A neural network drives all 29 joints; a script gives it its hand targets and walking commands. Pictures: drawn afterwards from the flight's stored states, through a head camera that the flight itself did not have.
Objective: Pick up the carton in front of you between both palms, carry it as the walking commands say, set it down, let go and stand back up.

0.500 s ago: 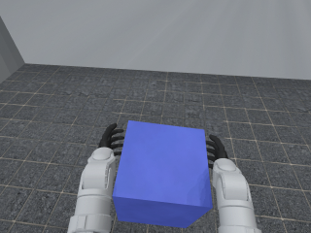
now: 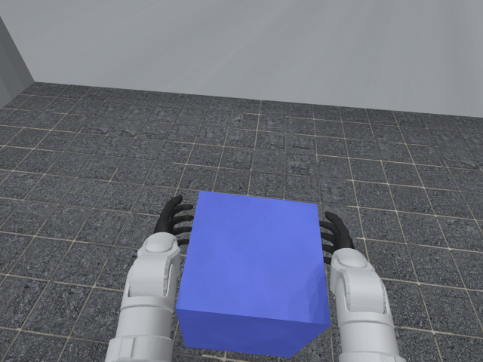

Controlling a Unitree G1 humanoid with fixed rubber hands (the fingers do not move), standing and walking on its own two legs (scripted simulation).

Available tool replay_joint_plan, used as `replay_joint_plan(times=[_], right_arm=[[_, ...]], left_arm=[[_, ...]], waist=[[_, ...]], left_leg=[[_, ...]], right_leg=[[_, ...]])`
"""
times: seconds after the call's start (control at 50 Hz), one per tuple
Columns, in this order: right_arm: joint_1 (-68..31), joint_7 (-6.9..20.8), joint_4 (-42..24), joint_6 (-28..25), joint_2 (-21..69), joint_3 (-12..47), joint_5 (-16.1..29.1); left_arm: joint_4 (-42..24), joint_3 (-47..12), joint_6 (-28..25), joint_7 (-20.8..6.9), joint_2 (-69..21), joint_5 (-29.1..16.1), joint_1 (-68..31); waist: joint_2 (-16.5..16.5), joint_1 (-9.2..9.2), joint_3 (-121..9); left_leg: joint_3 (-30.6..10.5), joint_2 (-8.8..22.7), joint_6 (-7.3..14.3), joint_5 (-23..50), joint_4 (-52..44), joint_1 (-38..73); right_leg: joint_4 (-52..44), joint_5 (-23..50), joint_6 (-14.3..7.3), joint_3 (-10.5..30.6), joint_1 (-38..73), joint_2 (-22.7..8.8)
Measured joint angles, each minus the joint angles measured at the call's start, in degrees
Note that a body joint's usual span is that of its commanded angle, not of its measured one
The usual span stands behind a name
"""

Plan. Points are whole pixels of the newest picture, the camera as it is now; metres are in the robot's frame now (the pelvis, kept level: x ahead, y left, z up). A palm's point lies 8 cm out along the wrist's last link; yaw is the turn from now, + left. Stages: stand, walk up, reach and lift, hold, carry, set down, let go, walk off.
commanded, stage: carry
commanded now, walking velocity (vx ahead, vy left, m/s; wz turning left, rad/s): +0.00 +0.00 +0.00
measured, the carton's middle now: (247, 279) +0.29 +0.00 -0.05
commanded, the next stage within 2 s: hold in 0.92 s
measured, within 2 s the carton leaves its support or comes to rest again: neither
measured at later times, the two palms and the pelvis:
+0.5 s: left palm (155, 266) +0.25 +0.15 +0.06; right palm (348, 286) +0.24 -0.15 +0.04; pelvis -0.05 +0.00 +0.00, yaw +0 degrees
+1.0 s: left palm (148, 277) +0.23 +0.15 +0.06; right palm (349, 296) +0.22 -0.14 +0.05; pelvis -0.07 +0.01 +0.01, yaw +1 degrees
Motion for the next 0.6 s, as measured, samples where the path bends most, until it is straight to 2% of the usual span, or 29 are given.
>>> replay_joint_plan(times=[0.18, 0.34, 0.6], right_arm=[[-0.4, 0.3, 3.6, -0.1, 0.0, -0.7, 0.0], [-2.7, 0.4, 5.4, -0.2, 0.5, -2.2, -1.3], [-1.9, 0.8, 4.1, 0.3, 0.4, -2.1, -1.0]], left_arm=[[3.2, 1.2, 0.3, -0.4, -0.1, 0.9, -0.5], [4.9, 2.8, -0.1, -0.5, -0.6, 1.8, -2.5], [4.3, 2.3, 0.7, -0.6, -0.7, 1.8, -2.6]], waist=[[0.1, -0.47, -1.0], [-0.1, -0.13, -0.3], [0.4, -0.22, 0.8]], left_leg=[[0.1, 0.2, 0.3, 1.0, 0.2, 0.7], [0.2, 0.1, 0.7, 3.7, -1.5, 0.3], [0.4, -0.1, 1.3, 6.1, -2.4, -1.7]], right_leg=[[0.0, 1.1, -0.2, 0.0, 0.7, 0.1], [-1.3, 3.6, -0.3, 0.1, 0.0, 0.2], [-1.5, 5.8, -0.3, 0.2, -2.2, 0.1]])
